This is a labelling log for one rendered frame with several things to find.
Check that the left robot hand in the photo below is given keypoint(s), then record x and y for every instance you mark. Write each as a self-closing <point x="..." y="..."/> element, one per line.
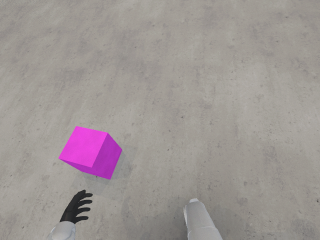
<point x="72" y="210"/>

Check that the right robot shin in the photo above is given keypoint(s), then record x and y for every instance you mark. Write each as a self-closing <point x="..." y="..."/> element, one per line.
<point x="194" y="200"/>

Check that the left robot forearm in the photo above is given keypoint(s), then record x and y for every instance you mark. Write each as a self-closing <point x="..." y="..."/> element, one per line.
<point x="64" y="230"/>

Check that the right robot thigh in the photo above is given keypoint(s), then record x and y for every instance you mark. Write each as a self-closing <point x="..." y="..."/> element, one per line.
<point x="199" y="223"/>

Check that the carton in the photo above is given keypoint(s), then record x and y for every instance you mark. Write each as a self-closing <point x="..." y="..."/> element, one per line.
<point x="91" y="151"/>

